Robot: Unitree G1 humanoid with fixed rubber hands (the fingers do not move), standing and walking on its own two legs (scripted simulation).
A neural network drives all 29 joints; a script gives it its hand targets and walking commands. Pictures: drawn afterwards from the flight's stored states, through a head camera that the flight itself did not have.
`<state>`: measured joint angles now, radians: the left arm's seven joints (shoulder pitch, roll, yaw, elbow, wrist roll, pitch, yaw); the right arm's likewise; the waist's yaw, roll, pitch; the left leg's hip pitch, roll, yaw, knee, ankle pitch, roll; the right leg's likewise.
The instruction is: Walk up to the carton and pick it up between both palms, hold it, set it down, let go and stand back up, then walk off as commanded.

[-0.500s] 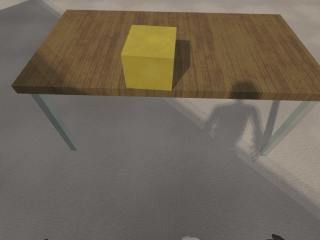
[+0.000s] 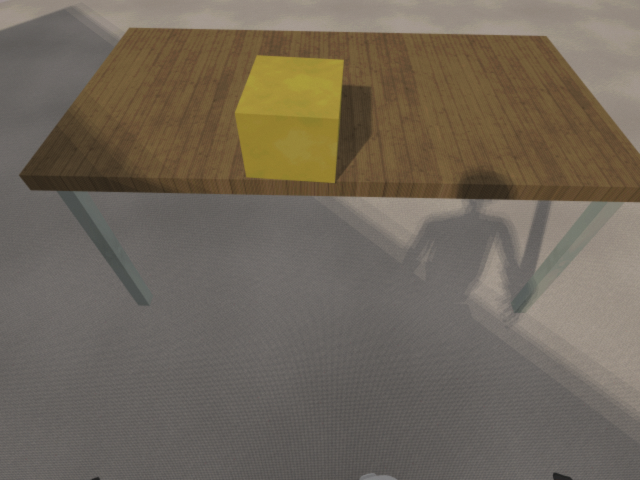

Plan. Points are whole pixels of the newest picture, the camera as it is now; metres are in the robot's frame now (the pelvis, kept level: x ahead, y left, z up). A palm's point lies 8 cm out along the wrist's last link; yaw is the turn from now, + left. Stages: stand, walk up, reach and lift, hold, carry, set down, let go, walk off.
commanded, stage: walk off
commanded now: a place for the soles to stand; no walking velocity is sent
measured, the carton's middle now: (295, 118) +0.84 +0.04 -0.03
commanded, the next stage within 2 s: stand in 0.18 s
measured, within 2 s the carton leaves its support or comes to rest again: neither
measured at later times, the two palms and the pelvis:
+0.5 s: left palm out of the picture +0.10 +0.30 -0.09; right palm out of the picture +0.07 -0.32 -0.09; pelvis +0.00 +0.00 +0.00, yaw +0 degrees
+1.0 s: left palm out of the picture +0.09 +0.30 -0.10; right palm out of the picture +0.06 -0.32 -0.10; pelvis +0.00 +0.00 +0.00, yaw +0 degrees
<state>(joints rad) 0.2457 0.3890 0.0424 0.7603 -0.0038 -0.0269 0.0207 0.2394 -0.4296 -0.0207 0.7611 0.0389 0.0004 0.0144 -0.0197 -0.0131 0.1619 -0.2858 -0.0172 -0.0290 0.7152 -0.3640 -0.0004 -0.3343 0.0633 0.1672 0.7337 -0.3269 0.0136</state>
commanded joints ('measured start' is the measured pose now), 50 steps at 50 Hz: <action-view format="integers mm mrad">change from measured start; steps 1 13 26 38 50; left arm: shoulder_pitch -42 -43 -88 -73 -82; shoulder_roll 238 189 225 226 217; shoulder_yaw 33 14 0 -2 -1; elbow -19 4 38 68 93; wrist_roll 17 10 2 12 5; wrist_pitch -18 -25 -24 -24 -26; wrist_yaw -6 -8 -7 -10 -8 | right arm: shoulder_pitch -61 -84 -103 -104 -109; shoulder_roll -199 -231 -169 -186 -201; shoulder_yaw -77 -57 -38 -33 -38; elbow -16 23 72 112 126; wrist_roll -66 -67 -50 -50 -63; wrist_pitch -26 -48 -44 -45 -50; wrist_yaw -5 -16 -9 -13 -17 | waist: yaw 7 29 17 17 25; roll -47 47 -46 -23 4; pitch -157 -228 -195 -223 -166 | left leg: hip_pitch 47 70 16 25 -11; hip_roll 144 204 96 110 108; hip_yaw -208 -257 -128 -153 -166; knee -223 -272 -205 -218 -264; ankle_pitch -12 116 45 104 18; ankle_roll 133 149 69 78 87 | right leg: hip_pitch -41 62 58 88 82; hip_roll -71 -77 -127 -121 -104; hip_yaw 141 38 132 113 119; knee -166 -135 -242 -232 -230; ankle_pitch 73 137 132 165 131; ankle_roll -93 -66 -93 -89 -87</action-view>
